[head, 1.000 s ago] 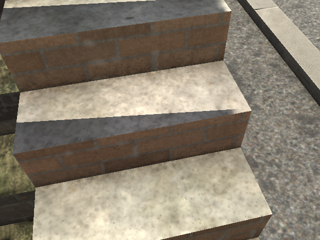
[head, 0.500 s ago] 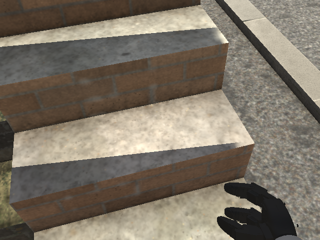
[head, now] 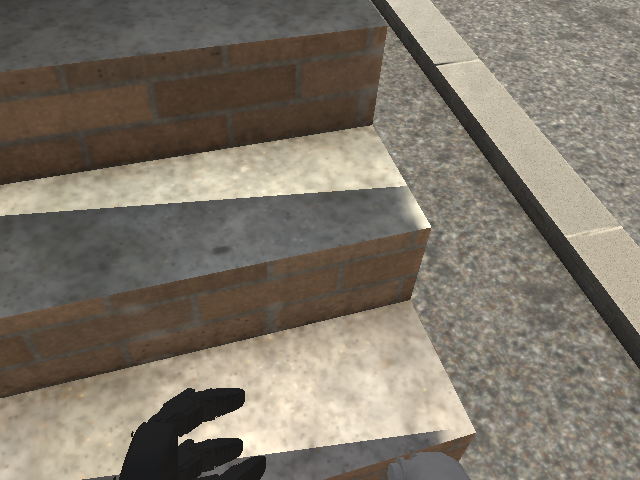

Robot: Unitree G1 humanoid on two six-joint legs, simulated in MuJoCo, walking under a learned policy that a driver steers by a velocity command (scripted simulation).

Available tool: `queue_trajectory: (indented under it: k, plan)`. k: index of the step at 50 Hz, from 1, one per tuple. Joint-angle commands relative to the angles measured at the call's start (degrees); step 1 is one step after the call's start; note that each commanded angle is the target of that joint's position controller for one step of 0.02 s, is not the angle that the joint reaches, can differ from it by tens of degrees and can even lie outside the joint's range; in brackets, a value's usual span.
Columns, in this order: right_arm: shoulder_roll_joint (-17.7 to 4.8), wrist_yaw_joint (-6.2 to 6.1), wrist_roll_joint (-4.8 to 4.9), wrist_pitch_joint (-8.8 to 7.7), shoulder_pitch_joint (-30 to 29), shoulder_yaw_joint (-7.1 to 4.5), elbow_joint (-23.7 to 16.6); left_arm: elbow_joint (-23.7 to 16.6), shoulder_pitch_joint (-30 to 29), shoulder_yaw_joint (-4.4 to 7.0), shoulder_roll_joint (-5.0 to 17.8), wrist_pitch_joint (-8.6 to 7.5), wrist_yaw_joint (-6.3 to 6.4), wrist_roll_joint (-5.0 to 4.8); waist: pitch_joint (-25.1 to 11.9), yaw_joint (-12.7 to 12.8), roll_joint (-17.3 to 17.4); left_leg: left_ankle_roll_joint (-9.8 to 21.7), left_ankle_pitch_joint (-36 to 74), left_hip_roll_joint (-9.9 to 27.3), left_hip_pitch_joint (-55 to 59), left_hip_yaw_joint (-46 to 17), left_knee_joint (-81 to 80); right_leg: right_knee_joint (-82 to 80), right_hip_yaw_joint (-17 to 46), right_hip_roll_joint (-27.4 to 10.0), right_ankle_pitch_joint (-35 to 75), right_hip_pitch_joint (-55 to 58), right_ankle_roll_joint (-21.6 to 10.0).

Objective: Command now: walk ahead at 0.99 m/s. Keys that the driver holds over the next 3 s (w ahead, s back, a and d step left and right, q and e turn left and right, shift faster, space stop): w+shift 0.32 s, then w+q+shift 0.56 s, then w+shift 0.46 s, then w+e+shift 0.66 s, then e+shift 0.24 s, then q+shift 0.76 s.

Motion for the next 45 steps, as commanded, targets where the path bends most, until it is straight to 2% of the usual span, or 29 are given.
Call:
queue_trajectory:
  k: [1, 2, 3, 4, 5, 6, 7, 8, 9, 10, 11, 12, 14, 18, 21, 23, 25, 27, 28, 29, 30, 31, 34, 36, 39, 41, 43, 44, 45]
  plan:
    - [-6.47, 0.10, 2.78, -0.25, 6.77, -1.06, 1.43, -17.99, -24.36, -0.14, 0.06, 0.29, -0.50, 1.75, 5.00, -0.29, 11.50, 10.34, 21.47, 11.47, 9.44, -15.12, -15.44, -18.44, -1.50, -6.30, -4.05, -14.07, -0.69]
    - [-7.79, 0.09, 3.37, -0.47, 3.89, -1.08, 0.29, -17.76, -20.79, -0.41, 0.51, 0.99, -1.01, 1.78, 4.15, 2.35, 10.19, 10.54, 23.76, 9.99, 0.49, -11.63, -21.42, -32.87, -5.16, -6.85, 1.63, 2.84, -1.46]
    - [-15.50, -0.73, 8.52, -1.46, 2.80, -3.01, -2.61, -15.20, -12.30, -1.13, 0.86, 0.98, -2.17, -0.27, 0.04, 5.56, 8.86, 11.56, 39.24, 9.18, -15.11, -9.52, -25.06, -57.37, -10.60, -0.74, -12.17, 37.36, -3.21]
    - [-17.94, -0.39, 9.64, -1.66, 8.63, -2.96, 0.02, -8.21, 3.53, 1.42, 3.38, -0.42, -3.60, -4.16, -10.56, 9.48, 5.82, 12.87, 81.07, 9.86, -18.21, -5.54, -11.80, -51.46, -16.27, 6.57, -7.56, 67.53, -1.71]
    - [-23.60, -0.95, 6.43, -2.71, 7.06, -4.54, -0.48, -0.85, 21.74, 6.51, 12.70, -1.21, -3.10, -4.09, -21.77, 20.18, 7.95, 11.42, 106.35, 11.32, -15.32, -4.49, 6.80, -53.93, -1.46, 9.33, -3.57, 82.28, -2.86]
    - [-21.74, 0.21, 3.74, -3.33, 3.40, -4.96, -5.22, 6.43, 34.86, 11.61, 25.45, -1.14, -1.30, -0.79, -30.95, 21.62, -19.34, 6.40, 80.25, 0.74, -28.64, -4.98, 37.16, -78.85, 42.54, -10.98, -27.79, 91.92, -10.32]
    - [-26.65, 1.44, -3.00, -2.96, 0.92, -7.17, -5.35, 5.82, 30.38, 13.10, 30.95, 1.32, 1.93, 5.64, -39.04, 22.70, -28.23, 7.15, 17.46, -8.44, -27.11, -10.54, 71.62, -100.63, 69.99, -17.09, -32.93, 87.49, -8.55]
    - [-14.13, 2.78, -5.04, -2.87, -10.69, -4.49, -12.78, 6.46, 16.38, 10.83, 23.84, 2.06, 1.79, 5.14, -22.39, 15.97, -18.60, 5.61, 12.11, -9.05, -42.67, -13.30, 89.59, -99.13, 63.24, -15.59, -31.07, 76.05, -6.35]
    - [-3.12, 3.70, -3.15, -3.25, -20.11, -0.68, -21.94, 10.30, 13.18, 7.67, 14.97, 1.06, 1.20, 6.59, -11.52, 11.35, -7.74, 5.39, 13.76, -7.76, -49.25, -11.05, 96.56, -96.26, 51.27, -15.97, -26.25, 67.32, -7.07]
    - [3.07, 4.25, -1.66, -3.70, -22.14, 1.47, -25.51, 19.42, 17.33, 5.92, 7.81, -0.75, -0.25, 7.09, -4.72, 7.45, 0.95, 6.95, 13.97, -6.58, -52.70, -9.87, 101.32, -91.21, 42.34, -14.73, -19.82, 59.89, -8.43]
    - [6.05, 4.11, -0.93, -3.85, -20.02, 3.02, -26.61, 25.28, 21.14, 3.58, 0.02, -2.64, -2.13, 8.40, -1.32, 4.35, -0.85, 8.82, 10.10, -6.49, -53.35, -10.13, 107.07, -88.59, 33.67, -12.46, -14.68, 52.85, -8.70]
    - [6.37, 2.95, 0.88, -3.55, -15.83, 3.75, -25.76, 27.77, 20.71, 2.85, -3.80, -3.63, -3.77, 7.42, 2.79, 1.25, -1.30, 9.68, 11.54, -7.13, -56.47, -11.55, 113.51, -88.97, 25.54, -11.02, -8.36, 48.82, -6.51]
    - [2.91, -0.69, 5.36, -1.35, -9.99, 3.50, -22.91, 29.56, 19.73, 2.88, -2.98, -4.34, -5.70, 4.70, 7.23, -1.44, -1.62, 9.02, 10.31, -6.94, -65.07, -10.53, 119.39, -93.73, 16.09, -12.67, -4.15, 48.06, -2.48]
    - [-0.92, -5.17, 8.27, 4.91, -23.57, 1.85, -30.99, 29.59, 9.54, 0.92, 1.69, -2.90, -8.51, 4.48, 17.85, -4.59, -1.58, 6.72, 5.88, -5.75, -68.56, -4.06, 125.72, -104.37, -1.40, -15.87, 1.52, 30.76, 1.62]
    - [-5.81, -5.58, 9.22, 7.34, -26.52, 0.34, -33.48, 26.08, 13.85, 0.65, 6.49, -3.58, -7.57, 3.90, 12.11, -1.91, -1.82, 5.71, 15.79, -3.31, -45.72, 0.85, 100.67, -114.07, -14.31, -13.08, 19.89, 30.14, 1.84]
    - [-4.90, -3.48, 6.31, 7.77, -13.70, 0.80, -27.91, 25.03, 15.73, 3.68, 16.19, -2.57, -4.96, 2.75, -1.09, -6.04, 3.34, 6.35, 17.34, -2.13, -16.07, 5.50, 74.61, -116.03, -20.78, -9.23, 37.71, 41.98, 3.19]
    - [-6.77, -1.39, 5.65, 8.43, -11.40, -0.12, -25.86, 25.69, 21.46, 6.60, 24.61, -0.58, -1.26, -0.20, -6.23, -6.55, -7.46, 4.79, -0.42, -5.29, -10.62, 10.67, 57.84, -108.75, -19.08, -13.56, 80.43, 61.38, -2.00]
    - [-7.32, 0.35, 5.74, 7.90, -11.09, -0.32, -23.62, 21.77, 18.77, 6.20, 20.56, 3.59, 2.61, 0.73, -5.42, -7.56, -15.59, 6.56, -16.06, -7.27, -17.48, 7.35, 38.36, -89.47, -15.58, -17.47, 102.87, 78.07, -6.91]
    - [-8.60, 2.37, 4.93, 6.95, -12.31, -0.46, -21.57, 16.68, 18.19, 5.60, 16.45, 4.68, 3.86, 3.46, -1.05, -4.24, -9.53, 8.40, -4.32, -7.37, -19.68, -4.80, 26.80, -72.77, -13.95, -13.65, 92.62, 77.15, -6.10]
    - [-16.31, 3.31, 2.60, 7.24, -18.40, -2.40, -21.64, 11.27, 14.64, 4.22, 7.48, 3.94, 1.77, 4.17, 0.84, 0.09, 12.32, 10.98, -1.75, -0.15, -18.13, -33.83, 4.56, -55.64, -11.63, -2.15, 38.94, 57.92, -3.59]
    - [-18.13, 1.57, 1.21, 6.94, -23.75, -2.37, -22.20, 5.08, 10.31, 4.37, 5.22, 0.63, -0.09, 6.40, 2.35, 2.47, 18.41, 9.74, 4.47, 2.60, -19.69, -51.93, -9.64, -28.10, -1.59, 5.68, 8.42, 44.84, -1.62]
    - [-12.44, 1.17, 0.16, 7.01, -27.70, 0.82, -21.61, 0.87, 5.64, 4.34, 3.38, -1.42, -2.39, 6.63, 2.11, 5.15, 11.18, 4.85, 14.46, 1.77, -22.75, -48.30, -3.68, -14.98, 4.11, 3.83, 8.04, 38.50, -1.95]
    - [-4.19, 2.39, -3.34, 5.57, -16.92, 2.30, -12.91, -5.30, -0.41, 1.76, 2.48, -4.51, -3.47, 7.09, 2.49, 6.16, 7.09, 12.28, 15.04, -0.70, -16.66, -40.09, 11.07, -3.32, 4.95, 6.19, 5.76, 20.72, -4.32]
    - [-4.53, 1.93, -2.45, 5.82, -7.82, 1.68, -8.99, -6.73, -3.22, 1.77, 4.41, -5.21, -3.81, 7.93, 1.15, 4.00, 5.27, 16.88, 14.31, 1.10, -6.22, -42.53, 6.08, 6.25, 3.51, 8.49, 1.06, 9.48, -4.38]
    - [-11.90, 0.46, 1.56, 3.83, -3.22, -0.95, -10.14, -9.87, -8.48, 0.92, 4.54, -5.58, -1.67, 4.95, 3.83, 2.68, 0.71, 13.96, 21.42, 5.92, 4.11, -43.72, -2.06, 7.32, 3.98, 3.85, -1.97, -3.63, -4.43]
    - [-9.12, -0.65, 1.56, 3.68, -1.52, -0.18, -8.45, -15.02, -16.68, 0.39, 2.14, -5.31, -0.75, 3.22, 7.78, 1.64, -0.14, 14.49, 22.05, 8.20, 3.29, -41.10, -3.11, 20.57, 3.59, 3.06, -12.08, -15.18, -3.77]
    - [-9.13, -0.76, 1.30, 4.05, 4.14, 0.15, -5.16, -21.76, -27.96, -1.18, -0.64, -5.18, -0.81, 3.34, 12.12, -0.98, -2.32, 14.12, 22.10, 6.44, 3.02, -37.16, -4.47, 23.14, -0.61, 3.08, -18.02, -29.18, -2.95]
    - [-10.23, 0.12, 2.74, 4.15, 3.70, -0.31, -5.96, -23.86, -30.38, -2.51, -2.22, -4.20, -0.76, 4.02, 12.89, 0.04, -4.33, 11.36, 17.47, 2.47, -6.68, -33.41, -9.33, 5.06, -2.26, 1.38, -11.99, -21.57, -3.37]
    - [-11.41, 0.33, 2.10, 3.82, -0.20, -0.69, -8.93, -24.85, -28.24, -3.03, -2.10, -2.67, -0.33, 2.73, 11.85, 2.39, -3.90, 10.06, 16.69, 1.07, -19.42, -31.50, -14.34, -6.00, -4.83, 0.72, -1.79, -5.90, -2.78]
Next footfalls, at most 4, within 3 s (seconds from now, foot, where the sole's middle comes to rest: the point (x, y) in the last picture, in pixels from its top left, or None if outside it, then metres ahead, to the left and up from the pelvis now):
0.08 right None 0.24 -0.14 -0.58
0.54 left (205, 460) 0.40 0.15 -0.39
1.02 right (261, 194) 0.74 0.07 -0.20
1.40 left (57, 233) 0.66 0.36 -0.20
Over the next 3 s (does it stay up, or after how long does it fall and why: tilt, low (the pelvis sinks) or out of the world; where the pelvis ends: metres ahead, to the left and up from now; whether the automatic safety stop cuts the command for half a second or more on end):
stays up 1.11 0.33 0.93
